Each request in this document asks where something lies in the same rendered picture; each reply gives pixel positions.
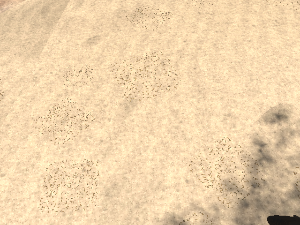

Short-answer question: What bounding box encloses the right robot hand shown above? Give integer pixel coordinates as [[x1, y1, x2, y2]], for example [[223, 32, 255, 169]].
[[267, 215, 300, 225]]

